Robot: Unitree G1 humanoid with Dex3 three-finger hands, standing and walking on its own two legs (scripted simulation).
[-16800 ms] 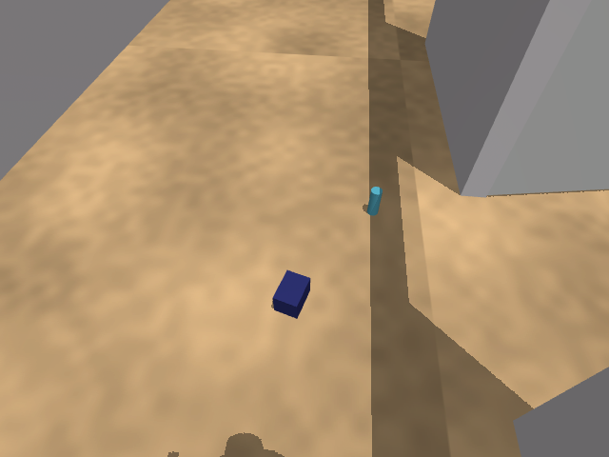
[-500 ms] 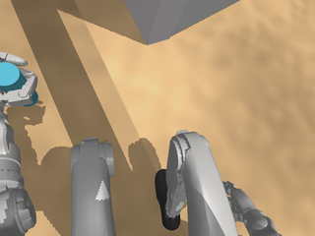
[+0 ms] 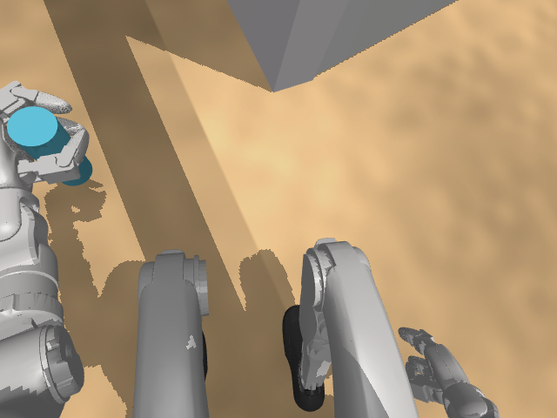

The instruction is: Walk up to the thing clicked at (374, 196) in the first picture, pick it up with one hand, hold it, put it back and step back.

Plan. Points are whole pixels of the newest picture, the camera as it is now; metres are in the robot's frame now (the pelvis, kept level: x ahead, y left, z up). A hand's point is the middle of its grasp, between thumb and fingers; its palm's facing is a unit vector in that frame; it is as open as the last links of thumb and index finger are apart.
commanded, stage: settle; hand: left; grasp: from the side
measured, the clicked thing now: (56, 151) +0.45 +0.29 -0.06
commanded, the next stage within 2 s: lift in 0.26 s
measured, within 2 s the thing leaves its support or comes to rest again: neither
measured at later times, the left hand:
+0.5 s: hand (56, 130) +0.46 +0.26 -0.01, palm faces +0.23 -0.97 -0.04, open 6.5 cm
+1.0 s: hand (2, 100) +0.43 +0.26 +0.11, palm faces +0.21 -0.98 -0.03, open 6.5 cm
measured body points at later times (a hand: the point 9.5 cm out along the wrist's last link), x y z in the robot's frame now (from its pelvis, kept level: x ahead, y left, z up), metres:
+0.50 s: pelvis +0.00 +0.00 +0.02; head +0.20 +0.06 +0.41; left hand +0.44 +0.32 +0.00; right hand +0.13 -0.26 -0.10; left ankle +0.08 +0.12 -0.33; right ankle +0.10 -0.11 -0.33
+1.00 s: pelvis +0.01 +0.00 +0.10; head +0.18 +0.04 +0.51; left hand +0.41 +0.31 +0.11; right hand +0.16 -0.25 -0.02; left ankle +0.08 +0.12 -0.33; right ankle +0.10 -0.11 -0.33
